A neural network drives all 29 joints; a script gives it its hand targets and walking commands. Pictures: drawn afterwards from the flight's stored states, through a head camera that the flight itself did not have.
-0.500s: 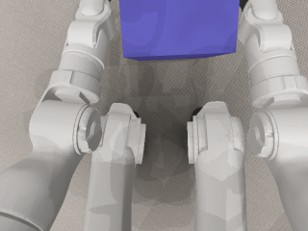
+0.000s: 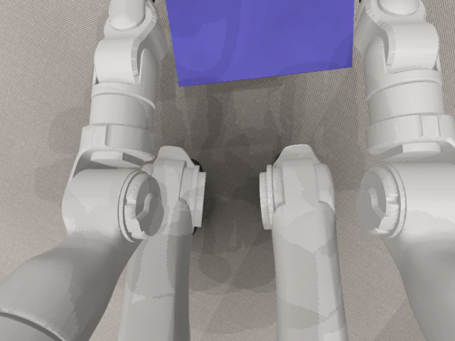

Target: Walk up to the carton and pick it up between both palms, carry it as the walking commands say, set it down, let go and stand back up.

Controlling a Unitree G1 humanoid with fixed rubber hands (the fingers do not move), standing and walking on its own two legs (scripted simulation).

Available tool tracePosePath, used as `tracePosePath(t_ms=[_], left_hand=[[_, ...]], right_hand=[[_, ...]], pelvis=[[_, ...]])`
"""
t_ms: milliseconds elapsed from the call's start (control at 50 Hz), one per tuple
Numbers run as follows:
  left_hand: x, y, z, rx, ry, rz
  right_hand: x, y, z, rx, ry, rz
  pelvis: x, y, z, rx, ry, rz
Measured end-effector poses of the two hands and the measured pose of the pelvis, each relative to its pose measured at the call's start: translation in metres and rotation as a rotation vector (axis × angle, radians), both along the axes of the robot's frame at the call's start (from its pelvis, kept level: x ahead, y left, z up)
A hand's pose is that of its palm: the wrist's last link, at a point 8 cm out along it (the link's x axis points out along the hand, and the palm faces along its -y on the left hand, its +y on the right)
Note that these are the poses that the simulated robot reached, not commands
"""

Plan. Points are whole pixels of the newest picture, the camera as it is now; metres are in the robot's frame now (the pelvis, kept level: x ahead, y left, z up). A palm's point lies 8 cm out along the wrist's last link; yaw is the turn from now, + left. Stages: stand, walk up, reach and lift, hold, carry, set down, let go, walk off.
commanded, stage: reach and lift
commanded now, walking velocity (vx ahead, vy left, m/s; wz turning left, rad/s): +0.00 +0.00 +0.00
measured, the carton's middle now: (255, 22) +0.52 -0.04 -0.21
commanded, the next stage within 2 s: none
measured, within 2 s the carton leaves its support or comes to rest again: neither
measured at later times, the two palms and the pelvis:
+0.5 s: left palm out of the picture +0.52 +0.12 -0.07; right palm out of the picture +0.52 -0.16 -0.07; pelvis -0.01 +0.00 +0.04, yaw +0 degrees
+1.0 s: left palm out of the picture +0.50 +0.12 +0.01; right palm out of the picture +0.50 -0.16 +0.00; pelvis -0.02 +0.00 +0.09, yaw +0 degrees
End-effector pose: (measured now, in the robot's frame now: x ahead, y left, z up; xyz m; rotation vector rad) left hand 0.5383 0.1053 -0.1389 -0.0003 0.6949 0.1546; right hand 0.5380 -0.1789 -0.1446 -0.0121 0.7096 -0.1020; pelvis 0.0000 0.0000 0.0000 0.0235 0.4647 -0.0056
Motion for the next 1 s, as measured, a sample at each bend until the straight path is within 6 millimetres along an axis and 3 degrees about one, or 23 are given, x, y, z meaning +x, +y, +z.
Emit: tracePosePath(t_ms=[160,420,660,1000], left_hand=[[-0.009,0.007,0.014,-0.005,-0.013,0.030],[-0.016,0.014,0.063,-0.032,-0.032,0.036],[-0.031,0.014,0.087,-0.025,-0.026,0.034],[-0.040,0.019,0.146,-0.012,-0.028,0.034]], right_hand=[[-0.005,0.008,0.010,0.021,-0.011,0.003],[-0.014,0.014,0.065,0.004,-0.028,-0.007],[-0.026,0.014,0.091,0.002,-0.023,0.003],[-0.033,0.019,0.149,0.009,-0.023,0.004]], pelvis=[[0.000,-0.004,0.006,0.015,-0.017,-0.009],[-0.010,-0.001,0.033,-0.001,-0.067,-0.004],[-0.017,0.003,0.054,-0.014,-0.081,-0.003],[-0.022,0.000,0.092,-0.004,-0.142,-0.006]])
